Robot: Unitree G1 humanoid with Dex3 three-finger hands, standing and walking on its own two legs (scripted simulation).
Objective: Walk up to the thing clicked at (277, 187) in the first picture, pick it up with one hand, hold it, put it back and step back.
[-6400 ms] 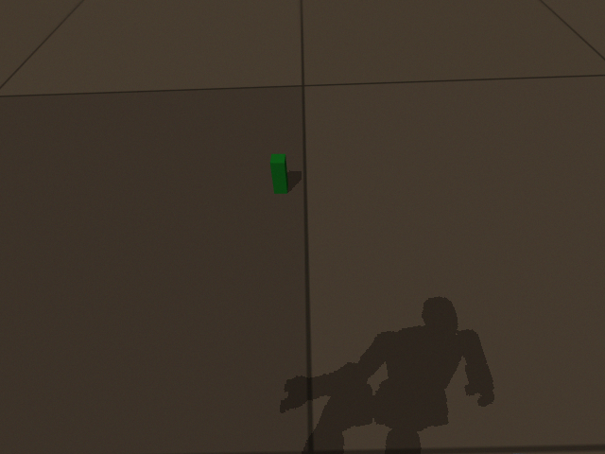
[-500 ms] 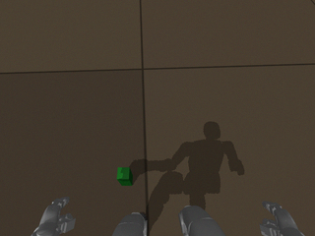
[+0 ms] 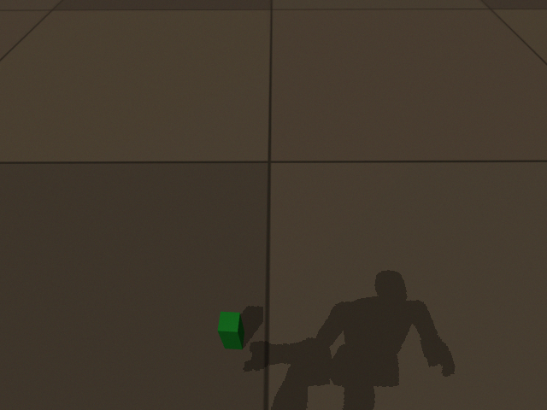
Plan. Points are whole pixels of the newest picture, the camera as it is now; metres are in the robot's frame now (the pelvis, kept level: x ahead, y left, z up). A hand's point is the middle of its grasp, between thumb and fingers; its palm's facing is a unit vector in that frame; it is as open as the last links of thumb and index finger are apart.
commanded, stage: walk up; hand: left
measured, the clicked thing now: (232, 331) +0.43 +0.19 -0.67
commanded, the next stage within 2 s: none
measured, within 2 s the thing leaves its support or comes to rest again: neither
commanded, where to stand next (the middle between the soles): +0.10 -0.02 m, yaw -1 degrees
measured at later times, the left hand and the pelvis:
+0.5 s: hand (144, 394) +0.16 +0.25 -0.15, palm faces -0.05 -0.91 -0.41, open 7.4 cm; pelvis +0.03 -0.01 -0.01, yaw -1 degrees
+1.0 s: hand out of the picture +0.00 +0.27 -0.17, palm faces -0.05 -0.94 -0.34, open 7.4 cm; pelvis -0.06 -0.01 -0.01, yaw -1 degrees
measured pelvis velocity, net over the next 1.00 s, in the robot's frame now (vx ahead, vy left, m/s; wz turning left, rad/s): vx -0.06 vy -0.01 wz -0.02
